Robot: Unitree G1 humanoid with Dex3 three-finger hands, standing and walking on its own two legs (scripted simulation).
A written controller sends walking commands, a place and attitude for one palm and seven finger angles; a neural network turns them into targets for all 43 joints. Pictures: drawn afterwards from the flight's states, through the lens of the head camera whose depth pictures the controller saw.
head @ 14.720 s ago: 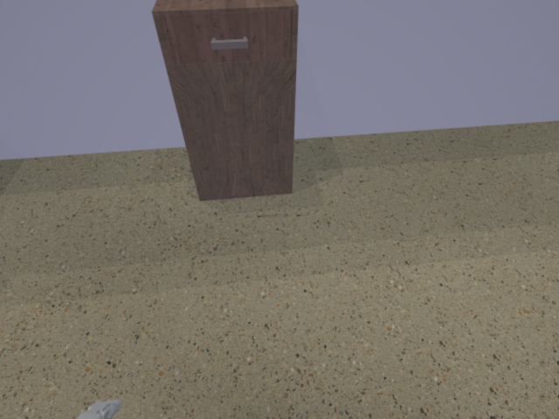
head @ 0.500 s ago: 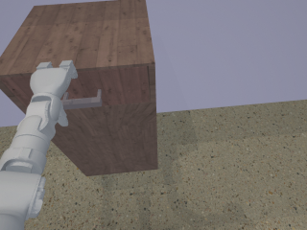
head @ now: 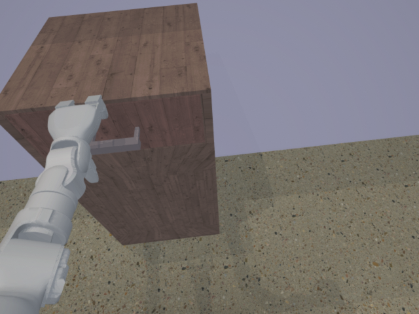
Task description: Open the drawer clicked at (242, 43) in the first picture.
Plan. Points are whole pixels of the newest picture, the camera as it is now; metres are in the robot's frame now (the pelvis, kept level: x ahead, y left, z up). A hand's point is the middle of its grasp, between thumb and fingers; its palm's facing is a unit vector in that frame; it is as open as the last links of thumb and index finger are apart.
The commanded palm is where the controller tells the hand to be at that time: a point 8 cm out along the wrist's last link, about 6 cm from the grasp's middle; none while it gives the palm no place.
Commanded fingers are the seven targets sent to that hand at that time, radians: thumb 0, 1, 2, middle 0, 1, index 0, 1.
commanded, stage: move the hooked fingers above the handle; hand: left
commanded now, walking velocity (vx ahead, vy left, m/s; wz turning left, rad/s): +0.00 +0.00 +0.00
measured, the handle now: (114, 139) +0.49 +0.25 +0.03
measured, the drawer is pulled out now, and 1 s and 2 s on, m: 0.00 0.00 0.00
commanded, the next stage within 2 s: none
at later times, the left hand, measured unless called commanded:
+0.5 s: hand (85, 147) +0.42 +0.27 +0.08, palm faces -0.05 +0.02 -1.00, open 13.8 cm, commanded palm +0.40 +0.26 +0.14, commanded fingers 0.00 -0.50 0.30 -0.30 -1.20 -0.30 -1.20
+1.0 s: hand (86, 146) +0.42 +0.27 +0.09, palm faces -0.08 +0.03 -1.00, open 13.8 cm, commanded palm +0.40 +0.25 +0.14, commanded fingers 0.00 -0.50 0.30 -0.30 -1.20 -0.30 -1.20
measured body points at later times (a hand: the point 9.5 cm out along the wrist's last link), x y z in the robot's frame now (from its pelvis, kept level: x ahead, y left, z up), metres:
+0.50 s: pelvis +0.00 -0.01 +0.00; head +0.05 -0.04 +0.45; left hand +0.42 +0.27 +0.14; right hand +0.10 -0.27 -0.14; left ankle -0.04 +0.08 -0.73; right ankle -0.01 -0.11 -0.73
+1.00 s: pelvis +0.00 -0.01 +0.00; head +0.04 -0.04 +0.45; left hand +0.42 +0.26 +0.14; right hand +0.09 -0.27 -0.14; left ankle -0.04 +0.08 -0.73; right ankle -0.01 -0.11 -0.73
